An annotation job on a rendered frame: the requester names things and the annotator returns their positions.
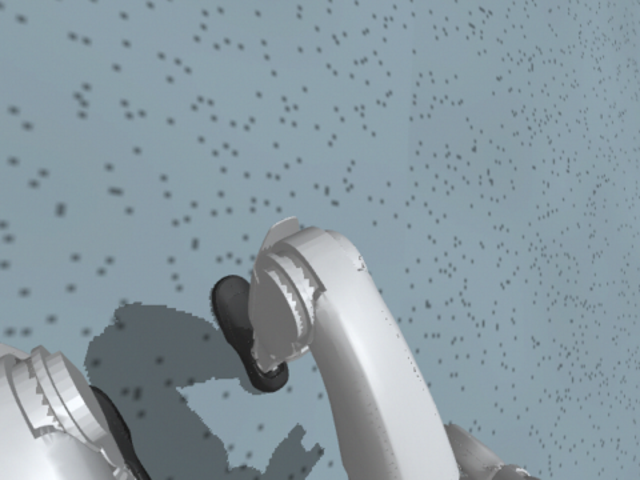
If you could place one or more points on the right robot arm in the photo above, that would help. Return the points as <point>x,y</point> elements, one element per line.
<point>513,472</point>

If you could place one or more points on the left robot foot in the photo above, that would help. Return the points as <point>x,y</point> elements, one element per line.
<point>120,433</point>

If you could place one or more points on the right robot foot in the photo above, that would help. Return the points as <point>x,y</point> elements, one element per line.
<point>230,297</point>

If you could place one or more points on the right robot hand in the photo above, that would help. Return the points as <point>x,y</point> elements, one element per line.
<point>474,459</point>

